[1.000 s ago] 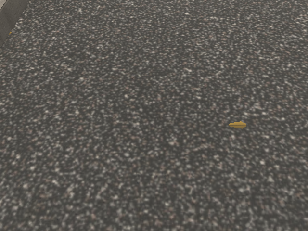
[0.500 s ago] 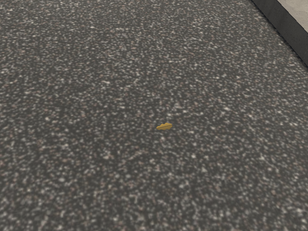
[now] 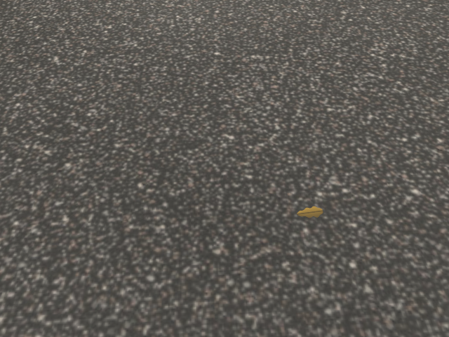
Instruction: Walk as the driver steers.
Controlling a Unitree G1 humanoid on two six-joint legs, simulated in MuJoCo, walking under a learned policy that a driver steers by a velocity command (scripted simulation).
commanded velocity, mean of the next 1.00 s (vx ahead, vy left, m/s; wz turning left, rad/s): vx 0.48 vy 0.00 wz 0.04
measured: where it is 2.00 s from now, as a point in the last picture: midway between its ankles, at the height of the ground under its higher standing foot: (221, 206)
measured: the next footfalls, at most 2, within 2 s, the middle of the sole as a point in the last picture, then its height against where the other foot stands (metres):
left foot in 0.16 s outside the picture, level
right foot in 0.74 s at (233, 302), level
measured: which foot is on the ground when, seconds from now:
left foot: up 0.00-0.14, down 0.16-0.76, up 0.78-1.00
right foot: down 0.00-0.16, up 0.18-0.72, down 0.74-1.00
